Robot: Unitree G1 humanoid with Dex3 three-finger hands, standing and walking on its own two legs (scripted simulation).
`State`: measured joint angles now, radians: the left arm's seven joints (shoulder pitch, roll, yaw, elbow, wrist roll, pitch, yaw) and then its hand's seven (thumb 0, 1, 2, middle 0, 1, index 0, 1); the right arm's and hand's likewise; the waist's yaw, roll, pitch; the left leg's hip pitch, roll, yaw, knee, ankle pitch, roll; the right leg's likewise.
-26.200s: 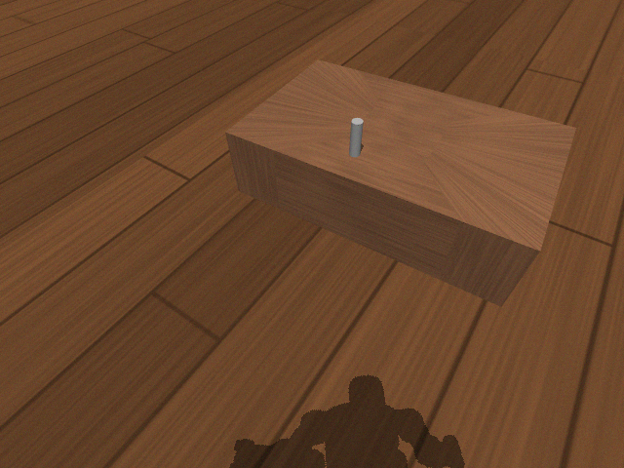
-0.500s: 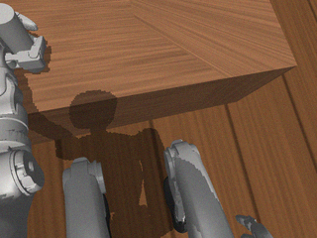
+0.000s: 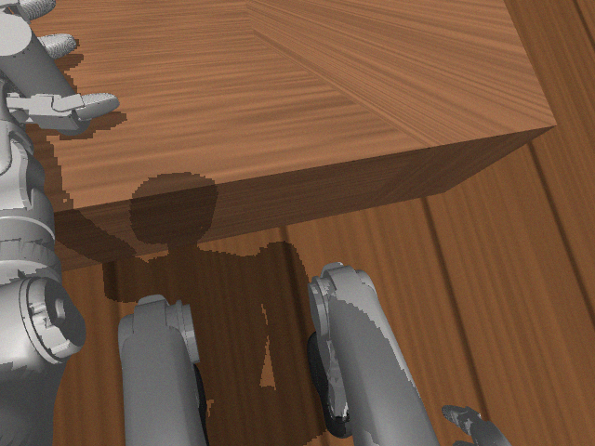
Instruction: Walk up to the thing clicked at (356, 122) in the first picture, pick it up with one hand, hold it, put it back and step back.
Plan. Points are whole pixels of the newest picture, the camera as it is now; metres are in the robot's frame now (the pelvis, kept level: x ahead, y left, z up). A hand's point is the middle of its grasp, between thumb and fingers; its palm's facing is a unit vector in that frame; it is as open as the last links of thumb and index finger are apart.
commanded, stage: open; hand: left
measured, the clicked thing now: (44, 84) +0.55 +0.21 +0.00
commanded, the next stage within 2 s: withdraw in 0.10 s
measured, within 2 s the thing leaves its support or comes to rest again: neither
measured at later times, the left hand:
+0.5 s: hand out of the picture +0.57 +0.25 +0.06, palm faces +0.22 -0.97 -0.06, open 17.5 cm
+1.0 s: hand out of the picture +0.56 +0.35 +0.18, palm faces +0.35 -0.88 -0.33, open 17.4 cm
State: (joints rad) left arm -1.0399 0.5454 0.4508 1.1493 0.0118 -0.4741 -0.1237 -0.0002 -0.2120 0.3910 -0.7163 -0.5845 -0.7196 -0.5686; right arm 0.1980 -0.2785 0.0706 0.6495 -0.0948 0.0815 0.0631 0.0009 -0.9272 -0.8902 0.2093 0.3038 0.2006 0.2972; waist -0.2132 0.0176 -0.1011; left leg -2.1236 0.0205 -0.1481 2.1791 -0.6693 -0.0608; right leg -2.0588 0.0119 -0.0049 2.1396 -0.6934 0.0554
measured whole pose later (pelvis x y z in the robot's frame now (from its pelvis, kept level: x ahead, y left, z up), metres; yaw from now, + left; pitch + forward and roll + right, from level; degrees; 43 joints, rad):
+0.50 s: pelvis +0.00 +0.00 +0.01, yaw +0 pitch +35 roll -5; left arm -1.05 0.63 0.53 1.05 0.02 -0.39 -0.13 -0.01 -0.57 0.02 -0.10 -0.04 -0.09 -0.03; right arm 0.20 -0.26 0.07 0.64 -0.07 0.10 0.04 0.00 -0.92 -0.89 0.21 0.30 0.20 0.30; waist -0.21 0.03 -0.11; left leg -2.09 0.02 -0.14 2.14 -0.67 -0.06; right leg -2.03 0.01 0.00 2.10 -0.69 0.06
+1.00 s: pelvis +0.02 +0.01 +0.17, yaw +0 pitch +33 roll -6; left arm -1.03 0.82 0.49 1.17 0.18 -0.09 -0.02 -0.01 -0.52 0.05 -0.07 -0.05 -0.07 -0.04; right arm 0.25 -0.26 0.06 0.61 -0.02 0.16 0.03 0.00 -0.90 -0.90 0.21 0.30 0.20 0.30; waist -0.21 0.02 -0.11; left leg -1.62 0.07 -0.10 1.64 -0.60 -0.03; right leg -1.55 0.01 -0.02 1.57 -0.59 0.05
